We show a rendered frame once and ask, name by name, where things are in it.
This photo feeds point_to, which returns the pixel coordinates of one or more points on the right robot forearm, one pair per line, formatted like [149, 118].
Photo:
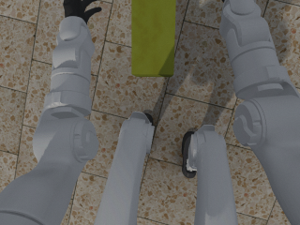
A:
[252, 53]

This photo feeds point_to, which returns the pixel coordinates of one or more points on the right robot thigh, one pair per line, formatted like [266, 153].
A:
[215, 203]

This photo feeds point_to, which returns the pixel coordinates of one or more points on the left robot forearm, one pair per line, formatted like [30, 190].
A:
[71, 73]

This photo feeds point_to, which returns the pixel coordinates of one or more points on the robot thigh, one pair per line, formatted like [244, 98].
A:
[215, 203]
[120, 199]

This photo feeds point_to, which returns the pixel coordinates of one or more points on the right robot upper arm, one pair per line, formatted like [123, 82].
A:
[270, 126]

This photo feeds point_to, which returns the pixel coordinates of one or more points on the left robot thigh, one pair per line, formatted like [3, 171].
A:
[120, 199]

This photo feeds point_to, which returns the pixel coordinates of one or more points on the robot left hand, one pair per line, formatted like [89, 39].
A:
[77, 8]

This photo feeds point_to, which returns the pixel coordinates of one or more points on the left robot upper arm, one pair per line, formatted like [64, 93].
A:
[42, 196]

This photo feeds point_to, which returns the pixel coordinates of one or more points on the carton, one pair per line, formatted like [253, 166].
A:
[152, 37]

